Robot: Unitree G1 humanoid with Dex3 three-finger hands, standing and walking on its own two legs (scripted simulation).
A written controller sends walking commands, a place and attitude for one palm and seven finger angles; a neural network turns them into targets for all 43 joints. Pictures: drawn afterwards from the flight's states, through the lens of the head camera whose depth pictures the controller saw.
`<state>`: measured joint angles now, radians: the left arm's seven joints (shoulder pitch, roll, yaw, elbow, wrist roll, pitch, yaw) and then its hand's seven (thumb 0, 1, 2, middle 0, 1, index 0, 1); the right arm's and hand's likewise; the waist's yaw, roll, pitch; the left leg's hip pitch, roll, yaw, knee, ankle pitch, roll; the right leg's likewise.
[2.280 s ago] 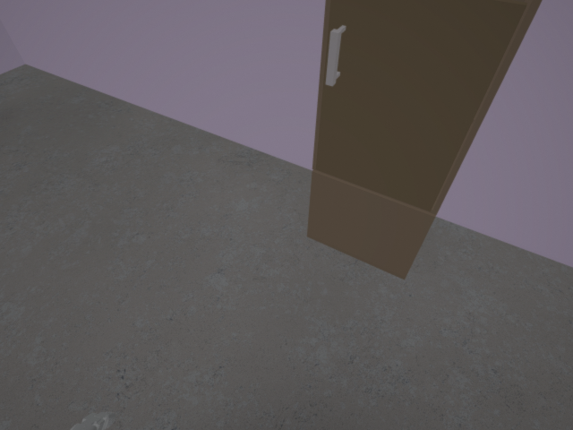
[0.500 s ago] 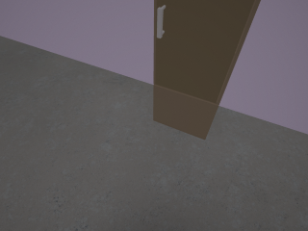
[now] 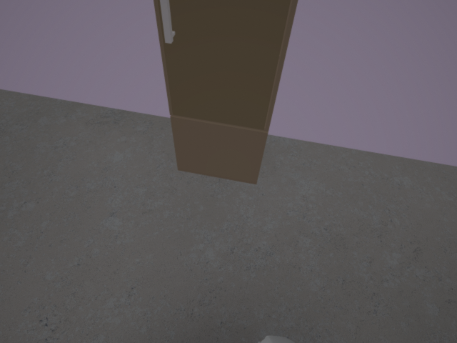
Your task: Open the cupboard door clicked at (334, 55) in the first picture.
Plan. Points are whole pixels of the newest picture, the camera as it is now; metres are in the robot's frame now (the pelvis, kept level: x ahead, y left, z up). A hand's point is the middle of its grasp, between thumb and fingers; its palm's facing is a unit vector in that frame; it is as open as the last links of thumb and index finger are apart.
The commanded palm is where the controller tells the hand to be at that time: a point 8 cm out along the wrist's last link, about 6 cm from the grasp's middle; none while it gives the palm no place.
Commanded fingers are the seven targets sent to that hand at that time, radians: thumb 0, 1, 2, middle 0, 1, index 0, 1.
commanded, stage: turn to face it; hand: left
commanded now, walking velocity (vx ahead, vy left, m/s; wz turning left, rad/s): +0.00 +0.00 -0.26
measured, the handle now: (168, 17) +1.00 +0.25 +0.08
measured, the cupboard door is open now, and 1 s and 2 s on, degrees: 0 0 0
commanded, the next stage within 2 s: take the last steps up to it in 0.02 s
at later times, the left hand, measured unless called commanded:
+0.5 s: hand out of the picture +0.03 +0.20 -0.18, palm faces +0.00 -0.98 -0.18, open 7.3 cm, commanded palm none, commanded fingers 0.00 0.90 0.90 -0.20 -0.30 -0.20 -0.30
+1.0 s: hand (146, 263) +0.30 +0.20 -0.17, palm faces -0.08 -0.98 -0.18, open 7.3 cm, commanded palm none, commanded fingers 0.00 0.90 0.90 -0.20 -0.30 -0.20 -0.30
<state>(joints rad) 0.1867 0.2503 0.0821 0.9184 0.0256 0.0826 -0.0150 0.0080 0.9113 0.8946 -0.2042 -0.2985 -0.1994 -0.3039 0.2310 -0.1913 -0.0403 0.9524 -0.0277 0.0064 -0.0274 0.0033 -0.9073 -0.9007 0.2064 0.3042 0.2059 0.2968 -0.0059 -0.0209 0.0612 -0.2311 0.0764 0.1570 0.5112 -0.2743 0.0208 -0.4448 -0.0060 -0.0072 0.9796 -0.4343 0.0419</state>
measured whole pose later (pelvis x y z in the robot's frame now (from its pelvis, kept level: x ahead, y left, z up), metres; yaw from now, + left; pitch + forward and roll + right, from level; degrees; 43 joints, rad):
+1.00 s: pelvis +0.19 +0.04 -0.02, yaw -4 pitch -1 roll +1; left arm 0.16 0.12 0.05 1.00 0.04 -0.02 -0.01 0.01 0.91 0.89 -0.20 -0.30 -0.20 -0.30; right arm 0.46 -0.09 -0.02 1.15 -0.02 -0.05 -0.01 0.00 -0.91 -0.90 0.21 0.30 0.21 0.30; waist -0.04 0.01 0.04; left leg 0.02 -0.05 0.15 0.45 -0.45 0.05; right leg -0.41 -0.08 -0.13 0.61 -0.21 -0.03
